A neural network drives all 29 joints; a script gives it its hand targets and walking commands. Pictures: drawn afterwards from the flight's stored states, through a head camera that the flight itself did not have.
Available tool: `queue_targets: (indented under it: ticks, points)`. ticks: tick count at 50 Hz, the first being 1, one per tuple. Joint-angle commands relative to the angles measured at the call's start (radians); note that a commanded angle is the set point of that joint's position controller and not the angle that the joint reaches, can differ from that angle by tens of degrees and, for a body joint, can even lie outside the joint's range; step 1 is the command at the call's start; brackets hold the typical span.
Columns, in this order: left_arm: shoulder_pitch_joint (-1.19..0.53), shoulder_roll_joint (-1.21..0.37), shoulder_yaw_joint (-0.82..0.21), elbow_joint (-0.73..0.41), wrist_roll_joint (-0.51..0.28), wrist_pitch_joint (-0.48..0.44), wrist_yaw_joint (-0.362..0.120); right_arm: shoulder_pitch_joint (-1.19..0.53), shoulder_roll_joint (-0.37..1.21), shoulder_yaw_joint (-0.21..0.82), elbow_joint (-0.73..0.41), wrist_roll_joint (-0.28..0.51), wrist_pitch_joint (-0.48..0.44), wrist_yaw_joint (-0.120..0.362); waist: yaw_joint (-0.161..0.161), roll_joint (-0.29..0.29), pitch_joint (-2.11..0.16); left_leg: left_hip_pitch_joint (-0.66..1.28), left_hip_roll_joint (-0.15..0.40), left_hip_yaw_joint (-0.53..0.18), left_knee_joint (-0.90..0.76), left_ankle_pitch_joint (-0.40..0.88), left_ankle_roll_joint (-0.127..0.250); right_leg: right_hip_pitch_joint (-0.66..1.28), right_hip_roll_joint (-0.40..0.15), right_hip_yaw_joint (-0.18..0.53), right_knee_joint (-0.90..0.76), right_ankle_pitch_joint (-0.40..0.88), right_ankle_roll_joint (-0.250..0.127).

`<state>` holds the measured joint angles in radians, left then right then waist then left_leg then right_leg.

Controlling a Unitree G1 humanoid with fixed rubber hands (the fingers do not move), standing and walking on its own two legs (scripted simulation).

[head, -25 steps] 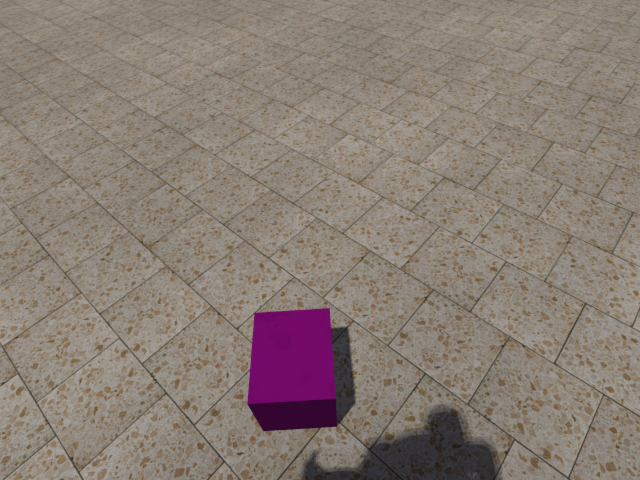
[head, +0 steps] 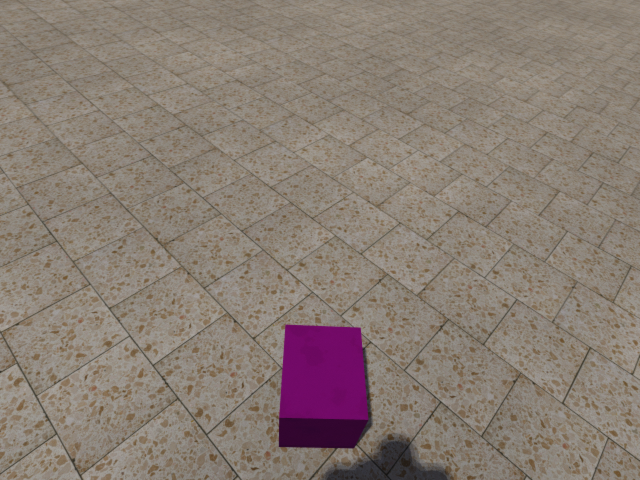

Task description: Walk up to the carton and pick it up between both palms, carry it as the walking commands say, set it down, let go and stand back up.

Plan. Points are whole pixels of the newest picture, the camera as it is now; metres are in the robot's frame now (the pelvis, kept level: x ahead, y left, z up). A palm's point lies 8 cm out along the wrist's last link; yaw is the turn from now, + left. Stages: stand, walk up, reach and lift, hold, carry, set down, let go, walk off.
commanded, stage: walk up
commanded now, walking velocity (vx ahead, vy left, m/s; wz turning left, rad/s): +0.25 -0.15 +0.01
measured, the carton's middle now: (319, 387) +0.50 -0.03 -0.65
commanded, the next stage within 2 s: none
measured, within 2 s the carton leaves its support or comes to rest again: neither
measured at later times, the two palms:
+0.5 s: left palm out of the picture +0.11 +0.23 -0.16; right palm out of the picture +0.00 -0.21 -0.13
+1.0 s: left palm out of the picture +0.12 +0.16 -0.12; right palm out of the picture +0.09 -0.31 -0.16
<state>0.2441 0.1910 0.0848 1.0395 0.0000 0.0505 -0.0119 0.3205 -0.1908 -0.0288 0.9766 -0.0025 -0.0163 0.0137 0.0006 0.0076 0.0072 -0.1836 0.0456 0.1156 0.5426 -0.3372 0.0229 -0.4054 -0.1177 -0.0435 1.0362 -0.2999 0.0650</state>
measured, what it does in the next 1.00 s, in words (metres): walks ahead: right foot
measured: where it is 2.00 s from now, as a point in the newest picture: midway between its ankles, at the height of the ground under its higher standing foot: outside the picture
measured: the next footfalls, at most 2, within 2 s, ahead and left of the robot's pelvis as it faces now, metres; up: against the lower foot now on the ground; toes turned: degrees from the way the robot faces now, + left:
right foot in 0.74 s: +0.21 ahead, -0.19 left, +0.00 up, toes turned -3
left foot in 1.16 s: +0.17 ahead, +0.06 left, +0.00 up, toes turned +7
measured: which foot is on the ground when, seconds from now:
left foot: down 0.00-0.74, up 0.76-1.00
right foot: up 0.00-0.72, down 0.74-1.00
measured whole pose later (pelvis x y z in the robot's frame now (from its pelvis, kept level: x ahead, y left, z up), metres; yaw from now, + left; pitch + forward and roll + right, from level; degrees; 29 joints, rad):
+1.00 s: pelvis +0.12 -0.09 +0.00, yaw +2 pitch +0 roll +4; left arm 0.28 0.18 0.00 1.04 0.00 0.01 0.03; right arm 0.40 -0.18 -0.03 1.01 0.00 0.04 0.00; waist 0.00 0.02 0.02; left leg -0.39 0.01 0.09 1.02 -0.43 0.02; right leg -0.34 -0.09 -0.06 0.56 -0.22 -0.02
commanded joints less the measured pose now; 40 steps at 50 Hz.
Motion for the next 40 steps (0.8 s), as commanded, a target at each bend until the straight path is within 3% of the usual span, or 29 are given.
queue_targets:
  ticks: [1, 2, 4, 6, 7, 9, 11, 13, 15, 16, 17, 19, 22, 24, 25, 26, 27, 28, 30, 31, 32, 33, 34, 35, 36, 37, 38, 39, 40]
  points:
    - [0.009, 0.094, 0.016, -0.06, 0.03, -0.012, -0.014, 0.209, -0.132, -0.017, 0.049, 0.006, -0.061, -0.028, -0.047, 0.108, 0.093, 0.151, 0.239, -0.257, -0.294, 0.606, -0.185, -0.198, 0.045, 0.068, 0.053, 0.096, 0.0]
    - [0.003, 0.09, 0.016, -0.059, 0.028, -0.007, -0.009, 0.27, -0.124, -0.016, 0.066, 0.011, -0.068, -0.033, -0.061, 0.124, 0.076, 0.208, 0.242, -0.261, -0.257, 0.758, -0.192, -0.208, 0.064, 0.061, 0.069, 0.076, 0.004]
    - [-0.009, 0.087, 0.007, -0.052, 0.021, -0.004, -0.009, 0.285, -0.132, -0.019, 0.071, 0.017, -0.065, -0.041, -0.068, 0.194, 0.067, 0.26, 0.229, -0.223, -0.22, 0.91, -0.195, -0.237, 0.076, 0.041, 0.076, 0.052, -0.004]
    - [-0.028, 0.081, 0.009, -0.063, 0.019, -0.003, -0.012, 0.312, -0.119, -0.015, 0.078, 0.016, -0.064, -0.048, -0.074, 0.196, 0.057, 0.292, 0.243, -0.244, -0.209, 0.969, -0.185, -0.257, 0.083, 0.038, 0.112, 0.04, -0.008]
    - [-0.044, 0.1, 0.006, -0.053, 0.023, -0.001, -0.008, 0.321, -0.131, -0.019, 0.07, 0.016, -0.064, -0.051, -0.08, 0.161, 0.052, 0.311, 0.247, -0.241, -0.206, 0.936, -0.172, -0.268, 0.081, 0.036, 0.111, 0.053, -0.009]
    - [-0.052, 0.085, 0.002, -0.058, 0.027, -0.001, -0.007, 0.321, -0.102, -0.013, 0.071, 0.005, -0.062, -0.051, -0.07, 0.181, 0.074, 0.301, 0.233, -0.233, -0.222, 0.862, -0.138, -0.272, 0.083, 0.028, 0.097, 0.068, -0.021]
    - [-0.074, 0.088, 0.002, -0.06, 0.029, -0.004, -0.002, 0.33, -0.101, -0.014, 0.075, 0.005, -0.064, -0.055, -0.081, 0.125, 0.057, 0.344, 0.25, -0.249, -0.228, 0.806, -0.102, -0.292, 0.075, 0.032, 0.09, 0.073, -0.032]
    - [-0.076, 0.083, -0.004, -0.071, 0.028, -0.008, -0.003, 0.342, -0.088, -0.015, 0.065, 0.001, -0.063, -0.053, -0.079, 0.167, 0.073, 0.337, 0.234, -0.247, -0.236, 0.816, -0.116, -0.313, 0.084, 0.022, 0.097, 0.069, -0.034]
    - [-0.084, 0.086, -0.003, -0.068, 0.034, -0.002, 0.002, 0.37, -0.085, -0.015, 0.071, 0.0, -0.063, -0.053, -0.077, 0.129, 0.101, 0.321, 0.233, -0.25, -0.249, 0.77, -0.113, -0.301, 0.076, 0.025, 0.1, 0.08, -0.028]
    - [-0.102, 0.078, -0.003, -0.081, 0.03, -0.002, 0.0, 0.37, -0.081, -0.015, 0.073, -0.001, -0.061, -0.053, -0.085, 0.138, 0.122, 0.298, 0.241, -0.258, -0.26, 0.77, -0.108, -0.31, 0.078, 0.018, 0.098, 0.076, -0.022]
    - [-0.094, 0.075, -0.003, -0.081, 0.031, -0.001, 0.002, 0.356, -0.074, -0.015, 0.069, -0.003, -0.06, -0.052, -0.073, 0.126, 0.138, 0.283, 0.242, -0.255, -0.265, 0.734, -0.101, -0.313, 0.072, 0.026, 0.1, 0.088, -0.027]
    - [-0.121, 0.07, -0.008, -0.085, 0.031, -0.001, 0.006, 0.385, -0.062, -0.015, 0.08, -0.005, -0.058, -0.056, -0.087, 0.107, 0.148, 0.279, 0.239, -0.252, -0.266, 0.725, -0.082, -0.302, 0.066, 0.025, 0.073, 0.089, -0.029]
    - [-0.146, 0.074, -0.014, -0.099, 0.031, -0.005, 0.007, 0.382, -0.066, -0.017, 0.08, -0.007, -0.061, -0.055, -0.086, 0.117, 0.185, 0.256, 0.254, -0.28, -0.3, 0.632, -0.044, -0.335, 0.055, 0.012, 0.063, 0.091, -0.029]
    - [-0.14, 0.07, -0.019, -0.102, 0.029, -0.007, 0.005, 0.397, -0.062, -0.016, 0.081, -0.008, -0.059, -0.054, -0.084, 0.115, 0.215, 0.214, 0.247, -0.266, -0.315, 0.583, -0.04, -0.318, 0.045, 0.009, 0.06, 0.102, -0.023]
    - [-0.155, 0.059, -0.027, -0.102, 0.028, -0.01, 0.005, 0.384, -0.054, -0.016, 0.075, -0.012, -0.057, -0.052, -0.081, 0.127, 0.21, 0.224, 0.245, -0.254, -0.318, 0.557, -0.011, -0.313, 0.04, 0.002, 0.028, 0.099, -0.029]
    - [-0.152, 0.06, -0.027, -0.102, 0.026, -0.013, 0.005, 0.376, -0.062, -0.021, 0.08, -0.012, -0.057, -0.053, -0.082, 0.111, 0.21, 0.229, 0.245, -0.26, -0.315, 0.591, -0.011, -0.31, 0.044, -0.003, 0.017, 0.107, -0.029]
    - [-0.176, 0.051, -0.034, -0.112, 0.023, -0.019, 0.0, 0.377, -0.051, -0.019, 0.082, -0.01, -0.054, -0.053, -0.087, 0.148, 0.213, 0.217, 0.236, -0.233, -0.313, 0.595, 0.008, -0.301, 0.031, -0.015, -0.007, 0.104, -0.029]
    - [-0.19, 0.059, -0.038, -0.113, 0.021, -0.023, 0.0, 0.381, -0.047, -0.02, 0.086, -0.012, -0.051, -0.053, -0.094, 0.135, 0.215, 0.216, 0.227, -0.224, -0.309, 0.586, 0.02, -0.293, 0.033, -0.025, -0.028, 0.094, -0.03]
    - [-0.207, 0.048, -0.05, -0.119, 0.012, -0.035, 0.0, 0.362, -0.033, -0.016, 0.093, -0.02, -0.044, -0.055, -0.092, 0.154, 0.248, 0.179, 0.23, -0.228, -0.318, 0.531, 0.071, -0.249, 0.029, -0.043, -0.119, 0.074, -0.034]
    - [-0.24, 0.046, -0.053, -0.124, 0.016, -0.037, -0.003, 0.34, -0.069, -0.027, 0.078, -0.024, -0.044, -0.055, -0.111, 0.122, 0.236, 0.209, 0.252, -0.243, -0.3, 0.575, 0.089, -0.248, 0.036, -0.051, -0.172, 0.055, -0.033]
    - [-0.245, 0.041, -0.058, -0.136, 0.011, -0.047, -0.003, 0.321, -0.068, -0.031, 0.075, -0.023, -0.039, -0.055, -0.103, 0.133, 0.218, 0.208, 0.248, -0.231, -0.278, 0.577, 0.099, -0.209, 0.027, -0.045, -0.238, 0.017, -0.046]
    - [-0.227, 0.03, -0.062, -0.129, 0.005, -0.056, -0.004, 0.287, -0.081, -0.037, 0.07, -0.026, -0.034, -0.053, -0.091, 0.189, 0.219, 0.174, 0.231, -0.206, -0.255, 0.586, 0.1, -0.164, 0.04, -0.062, -0.308, -0.016, -0.043]
    - [-0.202, 0.044, -0.064, -0.118, 0.004, -0.067, 0.0, 0.267, -0.106, -0.047, 0.078, -0.022, -0.029, -0.056, -0.073, 0.206, 0.172, 0.138, 0.202, -0.163, -0.196, 0.593, 0.098, -0.056, 0.051, -0.076, -0.381, -0.089, -0.057]
    - [-0.117, 0.05, -0.054, -0.098, -0.002, -0.082, -0.001, 0.244, -0.113, -0.054, 0.088, -0.015, -0.019, -0.054, -0.012, 0.219, 0.12, 0.092, 0.14, -0.103, -0.07, 0.619, 0.081, 0.087, 0.083, -0.106, -0.47, -0.076, -0.065]
    - [0.074, 0.084, -0.042, -0.037, 0.0, -0.095, 0.005, 0.211, -0.111, -0.057, 0.074, -0.003, -0.022, -0.045, 0.081, 0.12, 0.001, 0.011, 0.09, -0.069, 0.123, 0.6, 0.048, 0.344, 0.088, -0.123, -0.577, 0.057, -0.059]
    - [0.216, 0.184, -0.021, 0.02, 0.027, -0.114, 0.019, 0.214, -0.07, -0.036, 0.048, -0.005, -0.036, -0.042, 0.137, -0.079, -0.1, -0.19, 0.03, -0.034, 0.346, 0.26, 0.015, 0.549, -0.064, 0.027, -0.583, 0.09, -0.076]
    - [0.24, 0.261, -0.019, 0.033, 0.037, -0.115, 0.026, 0.248, -0.012, -0.019, 0.009, -0.007, -0.032, -0.04, 0.108, -0.372, -0.118, -0.365, -0.08, -0.05, 0.587, -0.269, -0.012, 0.559, -0.346, 0.459, -0.72, 0.273, -0.168]
    - [0.153, 0.21, -0.041, 0.023, 0.01, -0.092, 0.028, 0.184, -0.013, -0.025, -0.01, -0.019, -0.004, -0.039, 0.071, -0.275, -0.008, -0.276, -0.042, -0.143, 0.6, -0.291, -0.012, 0.287, -0.373, 0.528, -0.816, 0.376, -0.24]
    - [0.047, 0.167, -0.054, -0.011, 0.008, -0.081, 0.039, 0.124, -0.072, -0.04, 0.001, -0.012, 0.027, -0.04, 0.042, -0.155, 0.152, -0.259, -0.067, -0.134, 0.645, -0.279, -0.044, 0.131, -0.342, 0.436, -0.805, 0.602, -0.281]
